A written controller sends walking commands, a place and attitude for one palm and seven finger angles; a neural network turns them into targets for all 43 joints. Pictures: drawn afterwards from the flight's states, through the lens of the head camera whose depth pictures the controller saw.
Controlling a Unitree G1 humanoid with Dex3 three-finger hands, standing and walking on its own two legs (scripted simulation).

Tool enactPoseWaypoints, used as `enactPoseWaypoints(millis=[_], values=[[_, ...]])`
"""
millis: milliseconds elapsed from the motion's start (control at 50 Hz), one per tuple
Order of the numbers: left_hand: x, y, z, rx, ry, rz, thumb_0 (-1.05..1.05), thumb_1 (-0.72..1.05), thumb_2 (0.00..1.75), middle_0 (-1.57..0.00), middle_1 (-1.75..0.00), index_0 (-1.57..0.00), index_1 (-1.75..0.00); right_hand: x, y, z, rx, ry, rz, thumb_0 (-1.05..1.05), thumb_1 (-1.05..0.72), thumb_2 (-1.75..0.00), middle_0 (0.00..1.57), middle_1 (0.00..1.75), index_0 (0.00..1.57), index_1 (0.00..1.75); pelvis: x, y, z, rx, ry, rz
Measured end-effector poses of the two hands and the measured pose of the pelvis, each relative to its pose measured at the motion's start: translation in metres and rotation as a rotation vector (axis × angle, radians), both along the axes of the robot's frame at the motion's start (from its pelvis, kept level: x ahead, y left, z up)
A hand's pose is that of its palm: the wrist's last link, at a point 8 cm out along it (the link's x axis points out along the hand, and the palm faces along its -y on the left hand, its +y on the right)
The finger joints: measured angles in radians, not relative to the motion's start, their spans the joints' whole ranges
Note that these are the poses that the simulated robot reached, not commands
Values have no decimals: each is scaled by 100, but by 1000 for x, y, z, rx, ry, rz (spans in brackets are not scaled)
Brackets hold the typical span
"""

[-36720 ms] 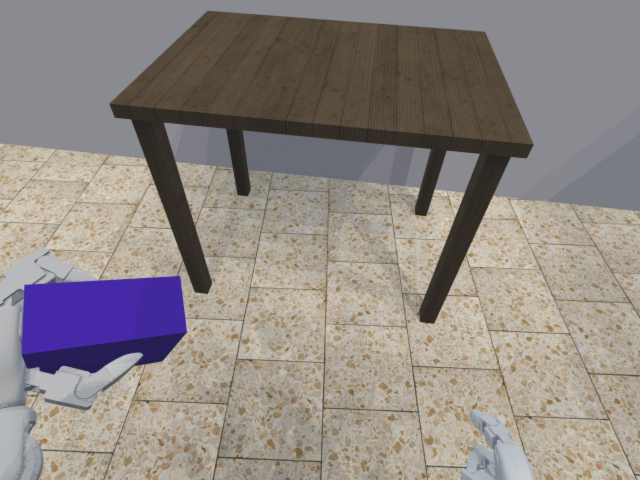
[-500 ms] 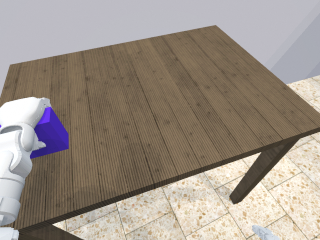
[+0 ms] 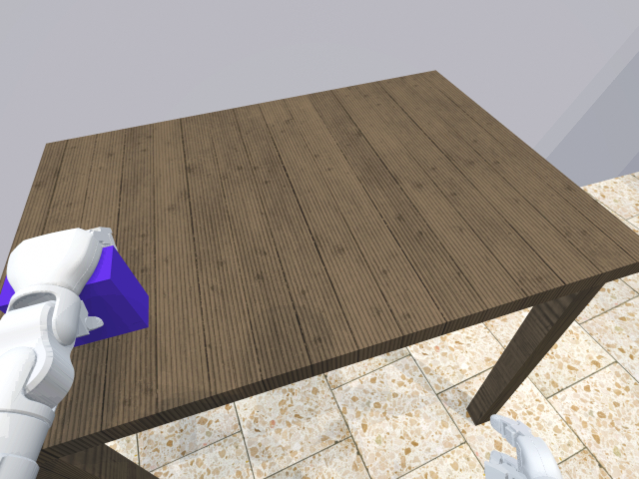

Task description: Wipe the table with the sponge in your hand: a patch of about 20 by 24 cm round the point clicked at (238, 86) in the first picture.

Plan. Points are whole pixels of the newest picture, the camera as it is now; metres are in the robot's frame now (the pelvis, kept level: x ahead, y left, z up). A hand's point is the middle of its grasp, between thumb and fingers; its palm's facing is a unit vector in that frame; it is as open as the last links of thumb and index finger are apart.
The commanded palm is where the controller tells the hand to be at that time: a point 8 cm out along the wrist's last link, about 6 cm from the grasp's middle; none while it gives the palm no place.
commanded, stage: wipe back along the first lane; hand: left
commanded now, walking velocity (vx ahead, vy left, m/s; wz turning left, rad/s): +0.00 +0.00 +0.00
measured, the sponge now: (90, 308) +0.30 +0.34 +0.06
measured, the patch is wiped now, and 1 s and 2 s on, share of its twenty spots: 1.00 1.00 1.00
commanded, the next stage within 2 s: lift the sponge slowly off the table in 0.80 s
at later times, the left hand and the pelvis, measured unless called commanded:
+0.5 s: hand (82, 322) +0.26 +0.30 +0.10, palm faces +0.03 -0.03 -1.00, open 9.4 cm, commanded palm +0.21 +0.29 +0.13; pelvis +0.00 -0.01 +0.00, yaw +0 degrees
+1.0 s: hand (80, 357) +0.21 +0.28 +0.10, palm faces +0.06 -0.05 -1.00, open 9.3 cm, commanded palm +0.18 +0.28 +0.14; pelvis +0.00 -0.01 +0.00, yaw -1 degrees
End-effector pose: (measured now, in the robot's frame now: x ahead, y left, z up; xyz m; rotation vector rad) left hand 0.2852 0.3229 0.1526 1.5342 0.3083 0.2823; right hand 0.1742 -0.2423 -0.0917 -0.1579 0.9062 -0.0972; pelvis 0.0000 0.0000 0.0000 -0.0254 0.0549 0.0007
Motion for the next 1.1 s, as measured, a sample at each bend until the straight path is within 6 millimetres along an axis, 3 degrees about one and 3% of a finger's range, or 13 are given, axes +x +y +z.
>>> enactPoseWaypoints(millis=[740, 1100], values=[[-76, -37, -1, -17, -66, 17, 2, -44, 111, -76, -143, -78, -139, 35, 14, 12, 45, -140, 69, 1, -91, -90, 20, 29, 20, 30, 0, -9, -3, 9, -38, -7], [-96, -46, 0, -35, -67, 19, 2, -43, 111, -76, -143, -78, -140, 32, 10, 14, 29, -157, 80, 1, -91, -90, 20, 29, 20, 30, -5, -14, -4, 11, -56, -7]])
